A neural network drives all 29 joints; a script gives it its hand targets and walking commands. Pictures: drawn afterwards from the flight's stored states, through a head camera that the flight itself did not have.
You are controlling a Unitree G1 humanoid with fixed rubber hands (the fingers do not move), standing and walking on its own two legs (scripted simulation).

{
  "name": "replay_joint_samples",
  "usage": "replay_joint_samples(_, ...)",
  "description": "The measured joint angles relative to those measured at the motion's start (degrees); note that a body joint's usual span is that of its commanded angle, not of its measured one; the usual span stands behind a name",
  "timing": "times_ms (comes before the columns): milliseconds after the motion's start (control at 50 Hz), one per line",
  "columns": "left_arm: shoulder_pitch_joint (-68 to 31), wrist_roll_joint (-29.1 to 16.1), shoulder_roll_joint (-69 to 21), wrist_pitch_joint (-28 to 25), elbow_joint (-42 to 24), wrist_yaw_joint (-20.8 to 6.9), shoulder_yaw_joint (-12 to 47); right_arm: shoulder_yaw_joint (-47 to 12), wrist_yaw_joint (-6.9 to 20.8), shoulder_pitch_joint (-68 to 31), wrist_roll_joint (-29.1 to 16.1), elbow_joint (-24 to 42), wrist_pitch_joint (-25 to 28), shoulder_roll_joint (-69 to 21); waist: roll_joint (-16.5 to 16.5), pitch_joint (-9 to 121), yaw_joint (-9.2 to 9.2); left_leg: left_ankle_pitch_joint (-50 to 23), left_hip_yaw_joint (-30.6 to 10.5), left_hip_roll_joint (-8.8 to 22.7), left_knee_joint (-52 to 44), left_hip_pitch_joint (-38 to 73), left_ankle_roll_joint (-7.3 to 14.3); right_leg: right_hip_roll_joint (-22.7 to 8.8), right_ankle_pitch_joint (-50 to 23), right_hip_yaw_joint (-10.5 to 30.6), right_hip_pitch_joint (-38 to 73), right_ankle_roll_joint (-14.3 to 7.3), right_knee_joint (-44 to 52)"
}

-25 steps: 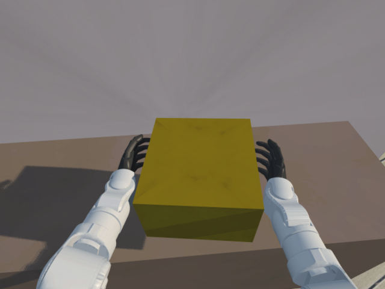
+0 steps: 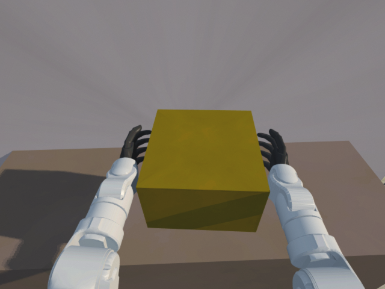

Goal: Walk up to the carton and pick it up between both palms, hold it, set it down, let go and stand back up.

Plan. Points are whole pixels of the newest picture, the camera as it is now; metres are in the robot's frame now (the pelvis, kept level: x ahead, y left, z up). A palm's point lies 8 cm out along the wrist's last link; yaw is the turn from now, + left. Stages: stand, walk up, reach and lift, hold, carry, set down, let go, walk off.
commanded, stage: reach and lift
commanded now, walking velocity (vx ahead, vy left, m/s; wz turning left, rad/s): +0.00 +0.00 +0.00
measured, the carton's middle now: (202, 165) +0.39 -0.02 +0.08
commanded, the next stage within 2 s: hold in 1.44 s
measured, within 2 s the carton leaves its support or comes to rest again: neither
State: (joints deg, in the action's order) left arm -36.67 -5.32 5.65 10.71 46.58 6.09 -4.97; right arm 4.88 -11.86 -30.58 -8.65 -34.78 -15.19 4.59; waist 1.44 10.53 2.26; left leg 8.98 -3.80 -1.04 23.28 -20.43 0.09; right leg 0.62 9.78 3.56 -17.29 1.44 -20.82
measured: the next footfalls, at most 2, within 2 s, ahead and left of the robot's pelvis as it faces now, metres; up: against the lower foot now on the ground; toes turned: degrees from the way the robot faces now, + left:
none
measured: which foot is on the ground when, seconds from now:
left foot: down 0.00-1.00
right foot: down 0.00-1.00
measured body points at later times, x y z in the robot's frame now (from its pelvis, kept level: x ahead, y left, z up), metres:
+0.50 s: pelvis +0.01 -0.01 +0.00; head -0.02 +0.00 +0.45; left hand +0.37 +0.15 +0.14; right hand +0.37 -0.18 +0.14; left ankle +0.02 +0.11 -0.74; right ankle +0.00 -0.14 -0.74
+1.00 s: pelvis +0.01 -0.01 +0.00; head -0.01 +0.02 +0.45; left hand +0.38 +0.16 +0.13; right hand +0.39 -0.17 +0.14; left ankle +0.02 +0.11 -0.74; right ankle +0.00 -0.14 -0.74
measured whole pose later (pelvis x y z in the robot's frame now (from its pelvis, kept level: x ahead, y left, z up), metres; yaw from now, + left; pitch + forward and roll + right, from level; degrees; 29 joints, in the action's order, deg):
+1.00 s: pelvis +0.01 -0.01 +0.00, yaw +2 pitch +0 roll -1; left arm -29.0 7.2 -0.1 30.1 15.4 4.4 -11.2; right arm 3.4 -9.5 -30.6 -10.8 -26.0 -20.0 5.8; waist -2.6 2.9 2.9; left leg 9.0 -5.5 -0.7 20.6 -11.7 -0.5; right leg 0.9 9.2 1.8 -7.1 0.8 -16.3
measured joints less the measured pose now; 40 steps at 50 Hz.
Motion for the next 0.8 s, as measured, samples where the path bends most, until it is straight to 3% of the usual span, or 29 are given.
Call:
replay_joint_samples(300,9.7,6.6,-4.1,11.3,-24.1,0.7,-2.8,-4.4,0.0,4.6,-3.9,9.8,-2.2,2.3,-1.0,-4.5,0.48,1.6,-1.7,0.6,-0.4,6.6,-0.6,0.7,0.3,-1.5,8.4,-0.7,3.5)
replay_joint_samples(480,11.5,9.3,-5.8,17.5,-33.8,0.2,-3.9,-5.1,0.1,4.8,-5.5,14.3,-5.0,3.3,-1.8,-6.4,0.21,1.2,-1.7,1.0,-1.3,8.9,-1.0,1.1,0.0,-1.4,10.4,-1.1,3.9)
replay_joint_samples(560,11.2,10.8,-6.6,19.0,-35.0,-0.6,-5.2,-4.5,0.7,3.7,-5.1,13.8,-5.9,3.0,-1.9,-6.6,-0.17,0.6,-1.7,1.0,-2.1,9.9,-1.1,1.0,-0.2,-1.4,11.0,-1.2,3.9)
replay_joint_samples(680,5.6,14.3,-6.8,18.1,-25.5,-4.6,-10.7,1.3,3.2,-1.1,2.0,5.0,-5.8,-1.3,-3.4,-7.7,-0.79,-1.3,-1.4,0.7,-4.7,10.7,-0.9,0.5,-0.4,-1.2,10.3,-1.3,3.2)
replay_joint_samples(720,5.3,13.4,-5.7,17.6,-25.2,-4.5,-9.8,1.5,3.0,-1.0,2.6,5.2,-4.9,-1.8,-3.6,-7.8,-0.55,-1.5,-1.7,0.6,-4.4,9.5,-1.2,0.5,-0.6,-1.6,9.4,-1.3,3.2)
replay_joint_samples(800,7.5,9.7,-4.1,15.6,-29.5,-2.3,-5.6,-0.3,1.6,1.7,0.0,11.4,-3.2,-0.7,-3.1,-7.1,0.23,-0.7,-2.8,0.6,-2.3,6.6,-1.2,0.6,-0.8,-2.7,8.1,-1.1,3.8)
